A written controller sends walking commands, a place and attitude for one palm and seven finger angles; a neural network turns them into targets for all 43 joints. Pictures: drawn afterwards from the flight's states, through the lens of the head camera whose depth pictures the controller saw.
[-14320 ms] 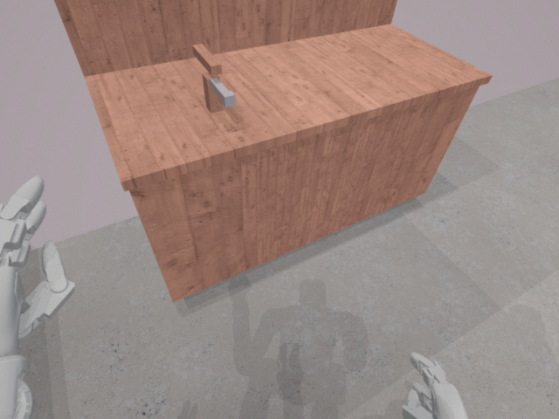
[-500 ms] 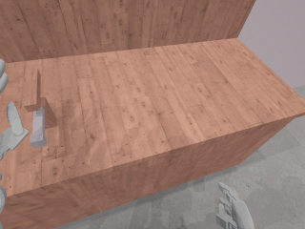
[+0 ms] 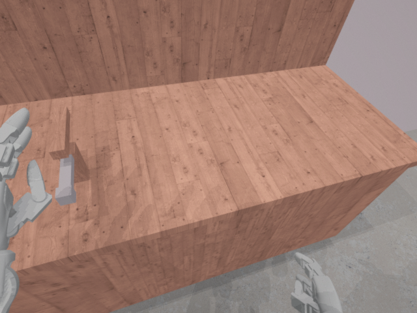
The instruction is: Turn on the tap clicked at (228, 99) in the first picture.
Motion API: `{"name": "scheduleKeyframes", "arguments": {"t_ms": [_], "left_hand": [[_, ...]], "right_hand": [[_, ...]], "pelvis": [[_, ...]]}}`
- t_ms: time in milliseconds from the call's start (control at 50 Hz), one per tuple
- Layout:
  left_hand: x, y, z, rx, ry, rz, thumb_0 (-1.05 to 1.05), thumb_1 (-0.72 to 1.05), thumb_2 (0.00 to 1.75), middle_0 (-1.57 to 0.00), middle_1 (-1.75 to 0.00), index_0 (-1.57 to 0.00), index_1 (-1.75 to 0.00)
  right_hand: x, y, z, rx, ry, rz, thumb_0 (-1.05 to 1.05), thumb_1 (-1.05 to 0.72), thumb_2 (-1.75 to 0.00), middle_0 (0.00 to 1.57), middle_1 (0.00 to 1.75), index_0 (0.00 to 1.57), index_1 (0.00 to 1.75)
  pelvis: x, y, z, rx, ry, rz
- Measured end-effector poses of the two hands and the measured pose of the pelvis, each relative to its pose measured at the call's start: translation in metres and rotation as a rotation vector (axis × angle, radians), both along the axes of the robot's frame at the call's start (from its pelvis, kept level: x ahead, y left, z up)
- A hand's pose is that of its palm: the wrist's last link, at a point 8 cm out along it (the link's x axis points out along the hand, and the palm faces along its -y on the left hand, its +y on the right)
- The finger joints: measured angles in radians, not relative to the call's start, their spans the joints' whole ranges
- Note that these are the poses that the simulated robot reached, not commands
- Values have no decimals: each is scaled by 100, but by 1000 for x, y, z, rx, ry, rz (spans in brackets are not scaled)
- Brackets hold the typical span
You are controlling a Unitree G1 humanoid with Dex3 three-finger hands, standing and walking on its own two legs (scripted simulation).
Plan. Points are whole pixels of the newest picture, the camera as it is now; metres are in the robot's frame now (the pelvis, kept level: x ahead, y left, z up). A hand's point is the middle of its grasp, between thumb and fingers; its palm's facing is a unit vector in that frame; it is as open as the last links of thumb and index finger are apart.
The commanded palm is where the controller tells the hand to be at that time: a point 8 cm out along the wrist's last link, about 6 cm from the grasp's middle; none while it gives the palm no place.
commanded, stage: look again from close up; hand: left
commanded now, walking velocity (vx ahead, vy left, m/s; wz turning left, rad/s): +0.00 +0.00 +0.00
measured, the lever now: (66, 195) +0.30 +0.32 +0.03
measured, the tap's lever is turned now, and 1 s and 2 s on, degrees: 0 0 0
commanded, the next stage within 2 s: shuffle to correct the standing spot in 0.18 s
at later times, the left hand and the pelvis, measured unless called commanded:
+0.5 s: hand (57, 209) +0.20 +0.24 +0.16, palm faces +0.38 -0.84 -0.39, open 7.4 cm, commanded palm +0.15 +0.26 +0.17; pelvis -0.02 -0.01 +0.00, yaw -1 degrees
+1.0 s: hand (61, 249) +0.16 +0.21 +0.16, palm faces +0.39 -0.82 -0.41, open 7.4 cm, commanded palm +0.10 +0.24 +0.17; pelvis -0.06 -0.04 +0.00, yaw +0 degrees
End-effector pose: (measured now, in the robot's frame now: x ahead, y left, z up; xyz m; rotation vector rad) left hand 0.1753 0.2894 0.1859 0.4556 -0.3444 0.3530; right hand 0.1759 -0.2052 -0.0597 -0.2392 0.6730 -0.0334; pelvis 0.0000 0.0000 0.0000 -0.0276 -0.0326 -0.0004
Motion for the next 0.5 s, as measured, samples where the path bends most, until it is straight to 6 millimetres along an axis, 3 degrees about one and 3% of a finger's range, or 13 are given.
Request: {"name": "scheduleKeyframes", "arguments": {"t_ms": [200, 320, 500], "left_hand": [[-11, -7, -26, -63, 108, 24, 2, 90, 90, -20, -31, -21, -30], [-12, -15, -17, -40, 63, -8, 2, 89, 90, -21, -31, -21, -30], [-10, -14, -8, 12, 49, -8, 2, 89, 90, -21, -31, -21, -30]], "right_hand": [[-32, -23, -5, -20, 28, -56, 1, -90, -90, 20, 30, 20, 30], [-39, -32, -4, -41, 34, -65, 1, -90, -90, 20, 30, 20, 30], [-33, -30, -2, -22, 12, -56, 1, -90, -90, 20, 30, 20, 29]], "pelvis": [[-12, -7, 2, 4, 1, -7], [-15, -10, 2, 3, 0, -4], [-19, -14, 2, 8, 16, -17]]}}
